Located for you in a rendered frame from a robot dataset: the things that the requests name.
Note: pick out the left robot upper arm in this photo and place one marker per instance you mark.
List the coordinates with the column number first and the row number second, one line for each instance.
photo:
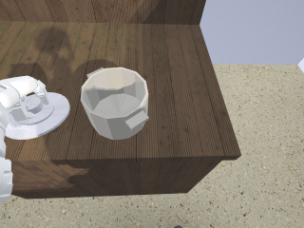
column 5, row 179

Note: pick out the left robot hand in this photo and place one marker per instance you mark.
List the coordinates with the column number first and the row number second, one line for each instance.
column 24, row 85

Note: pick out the knob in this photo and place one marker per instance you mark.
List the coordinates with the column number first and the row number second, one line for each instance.
column 34, row 105

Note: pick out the pot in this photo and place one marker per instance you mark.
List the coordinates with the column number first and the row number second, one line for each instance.
column 115, row 100

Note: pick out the robot left forearm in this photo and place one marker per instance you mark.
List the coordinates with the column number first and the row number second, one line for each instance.
column 8, row 99

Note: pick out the table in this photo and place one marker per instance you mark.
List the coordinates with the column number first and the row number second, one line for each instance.
column 59, row 42

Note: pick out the lid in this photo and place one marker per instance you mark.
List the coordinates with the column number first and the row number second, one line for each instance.
column 50, row 117

